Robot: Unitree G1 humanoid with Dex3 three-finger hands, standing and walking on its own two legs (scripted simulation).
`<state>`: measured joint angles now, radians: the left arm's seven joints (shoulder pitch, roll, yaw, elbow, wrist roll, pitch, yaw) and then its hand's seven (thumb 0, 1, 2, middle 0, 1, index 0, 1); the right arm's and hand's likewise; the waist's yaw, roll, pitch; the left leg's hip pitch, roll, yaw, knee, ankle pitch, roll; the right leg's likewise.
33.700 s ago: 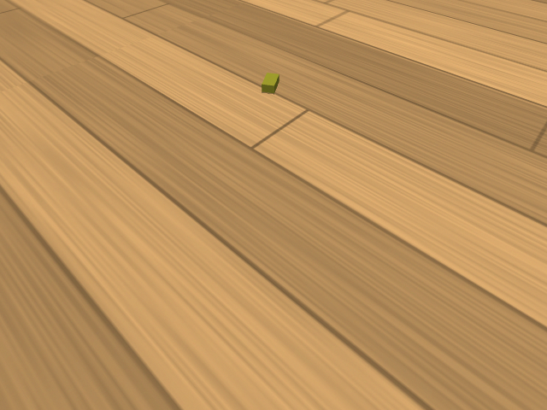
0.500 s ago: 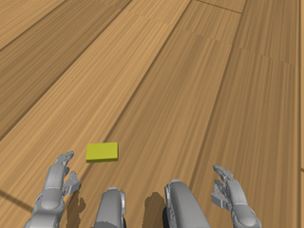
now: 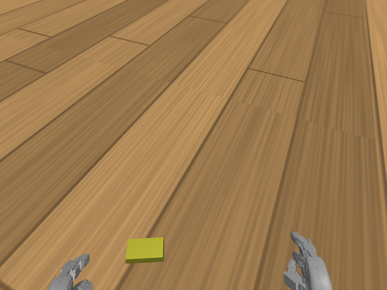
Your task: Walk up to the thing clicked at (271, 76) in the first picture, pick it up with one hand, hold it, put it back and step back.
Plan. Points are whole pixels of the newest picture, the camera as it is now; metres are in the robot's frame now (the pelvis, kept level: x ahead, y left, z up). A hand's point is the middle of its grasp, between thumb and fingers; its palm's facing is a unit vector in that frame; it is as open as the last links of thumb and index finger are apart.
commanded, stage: home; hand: left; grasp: from above
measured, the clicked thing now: (145, 250) +0.46 +0.18 -0.69
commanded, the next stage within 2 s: stand in 1.94 s
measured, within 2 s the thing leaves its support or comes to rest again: neither
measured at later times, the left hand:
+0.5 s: hand out of the picture +0.16 +0.18 -0.05, palm faces +0.04 -0.98 -0.20, open 7.4 cm
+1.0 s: hand out of the picture +0.15 +0.18 -0.05, palm faces +0.03 -0.98 -0.20, open 7.4 cm
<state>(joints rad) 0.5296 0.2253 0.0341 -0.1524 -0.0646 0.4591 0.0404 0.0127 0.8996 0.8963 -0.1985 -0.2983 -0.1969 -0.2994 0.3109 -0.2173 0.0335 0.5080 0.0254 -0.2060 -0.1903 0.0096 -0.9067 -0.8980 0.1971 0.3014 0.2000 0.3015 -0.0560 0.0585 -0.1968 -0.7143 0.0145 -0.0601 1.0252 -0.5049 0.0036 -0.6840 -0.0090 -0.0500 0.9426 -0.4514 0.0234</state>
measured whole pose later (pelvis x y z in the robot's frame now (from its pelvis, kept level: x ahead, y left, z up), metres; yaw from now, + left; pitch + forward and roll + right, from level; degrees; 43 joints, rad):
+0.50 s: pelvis +0.00 +0.00 +0.00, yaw +0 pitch +10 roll -3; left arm 0.50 0.23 0.03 -0.13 -0.05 0.45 0.02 0.01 0.90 0.90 -0.20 -0.30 -0.20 -0.30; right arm 0.30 -0.21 0.04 0.54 0.01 -0.24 -0.18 0.01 -0.90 -0.90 0.20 0.30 0.20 0.30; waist -0.04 0.04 -0.15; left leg -0.69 0.01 -0.06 1.02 -0.50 0.01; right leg -0.66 -0.01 -0.05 0.94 -0.44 0.03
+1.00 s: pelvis -0.01 +0.00 +0.00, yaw +0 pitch +10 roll -3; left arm 0.50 0.23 0.02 -0.13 -0.05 0.45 0.01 0.01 0.90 0.90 -0.20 -0.30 -0.20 -0.30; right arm 0.29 -0.22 0.03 0.53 0.01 -0.25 -0.18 0.01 -0.91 -0.90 0.20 0.30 0.20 0.30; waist -0.04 0.05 -0.16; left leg -0.69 0.01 -0.06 1.03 -0.50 0.00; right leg -0.67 -0.01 -0.05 0.95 -0.45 0.02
